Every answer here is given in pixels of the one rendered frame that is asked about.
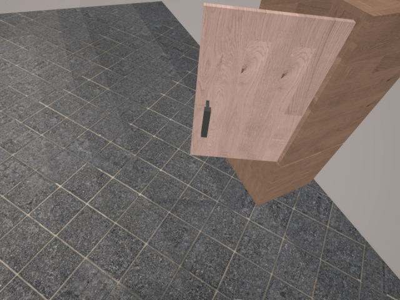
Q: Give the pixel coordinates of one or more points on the cupboard door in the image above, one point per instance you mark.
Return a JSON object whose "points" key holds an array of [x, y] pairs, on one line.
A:
{"points": [[259, 69]]}

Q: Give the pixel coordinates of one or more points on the handle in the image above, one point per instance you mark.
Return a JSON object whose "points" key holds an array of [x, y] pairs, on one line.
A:
{"points": [[205, 121]]}

